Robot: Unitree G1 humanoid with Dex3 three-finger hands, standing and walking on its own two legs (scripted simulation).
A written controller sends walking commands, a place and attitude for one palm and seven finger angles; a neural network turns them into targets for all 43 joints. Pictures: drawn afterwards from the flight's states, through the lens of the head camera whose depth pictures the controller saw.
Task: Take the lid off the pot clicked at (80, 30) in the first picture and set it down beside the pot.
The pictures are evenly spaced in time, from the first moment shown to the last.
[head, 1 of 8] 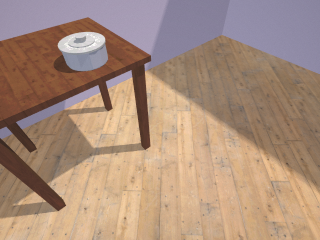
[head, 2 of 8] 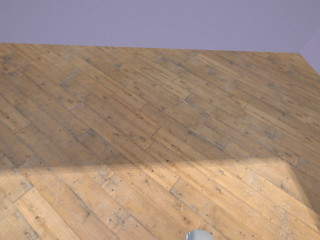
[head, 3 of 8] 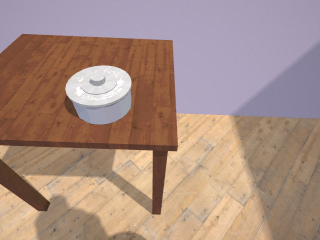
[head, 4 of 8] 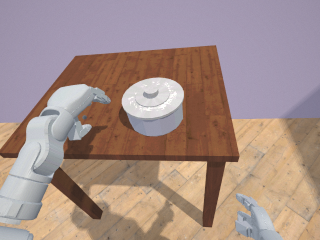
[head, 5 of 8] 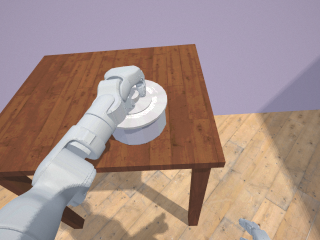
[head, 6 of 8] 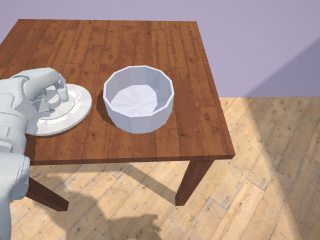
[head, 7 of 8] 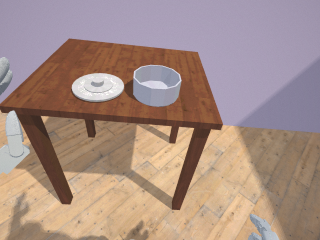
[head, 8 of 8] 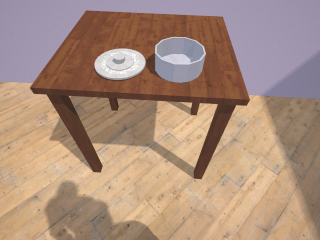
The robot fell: no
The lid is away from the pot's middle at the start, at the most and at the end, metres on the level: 0.00 0.24 0.23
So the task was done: yes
